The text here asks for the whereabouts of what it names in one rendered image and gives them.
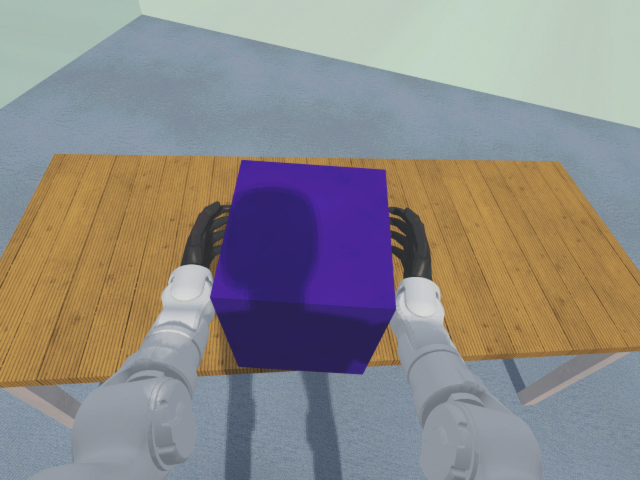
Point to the robot right forearm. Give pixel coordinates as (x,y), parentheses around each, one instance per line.
(432,365)

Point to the robot left hand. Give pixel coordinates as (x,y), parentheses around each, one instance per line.
(199,249)

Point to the left robot upper arm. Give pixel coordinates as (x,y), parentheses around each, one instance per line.
(136,430)

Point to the robot right hand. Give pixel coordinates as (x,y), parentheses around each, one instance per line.
(416,257)

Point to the right robot upper arm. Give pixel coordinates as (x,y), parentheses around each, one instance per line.
(461,441)

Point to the table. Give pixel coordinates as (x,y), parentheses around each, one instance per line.
(525,266)

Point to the robot left forearm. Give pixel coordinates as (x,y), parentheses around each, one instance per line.
(175,344)

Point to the carton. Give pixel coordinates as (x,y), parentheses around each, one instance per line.
(304,279)

